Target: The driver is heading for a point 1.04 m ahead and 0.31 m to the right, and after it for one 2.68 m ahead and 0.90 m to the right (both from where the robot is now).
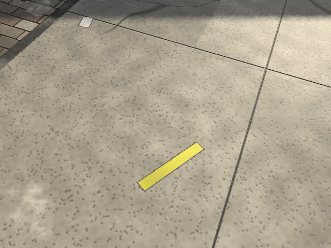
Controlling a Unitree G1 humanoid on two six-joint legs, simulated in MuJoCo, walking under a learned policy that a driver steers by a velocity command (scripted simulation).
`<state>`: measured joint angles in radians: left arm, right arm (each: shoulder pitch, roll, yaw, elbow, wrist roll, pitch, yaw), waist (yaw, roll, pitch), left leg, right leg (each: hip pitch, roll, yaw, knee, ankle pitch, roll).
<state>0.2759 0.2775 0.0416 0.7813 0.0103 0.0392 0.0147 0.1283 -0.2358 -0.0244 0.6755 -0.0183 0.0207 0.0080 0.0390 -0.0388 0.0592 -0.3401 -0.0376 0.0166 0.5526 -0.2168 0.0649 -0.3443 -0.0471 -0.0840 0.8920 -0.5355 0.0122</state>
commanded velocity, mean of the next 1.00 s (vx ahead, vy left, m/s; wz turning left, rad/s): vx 0.37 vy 0.00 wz -0.41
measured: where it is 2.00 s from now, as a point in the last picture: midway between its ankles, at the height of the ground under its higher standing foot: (251, 177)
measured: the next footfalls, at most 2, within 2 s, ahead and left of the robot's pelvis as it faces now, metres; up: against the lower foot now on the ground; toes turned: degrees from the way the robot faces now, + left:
right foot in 0.36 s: +0.04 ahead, -0.11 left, +0.00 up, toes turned -11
left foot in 0.80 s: +0.42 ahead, -0.03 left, +0.00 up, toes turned -25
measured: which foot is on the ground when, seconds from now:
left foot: down 0.00-0.36, up 0.38-0.78, down 0.80-1.00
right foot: up 0.00-0.34, down 0.36-0.82, up 0.84-1.00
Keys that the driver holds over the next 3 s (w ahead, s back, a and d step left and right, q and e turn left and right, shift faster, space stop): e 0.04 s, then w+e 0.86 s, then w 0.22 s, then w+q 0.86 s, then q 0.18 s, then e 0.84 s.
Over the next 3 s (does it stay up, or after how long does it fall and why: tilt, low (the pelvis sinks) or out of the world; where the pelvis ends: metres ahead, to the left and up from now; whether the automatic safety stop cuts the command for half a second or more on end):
stays up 0.98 -0.33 0.01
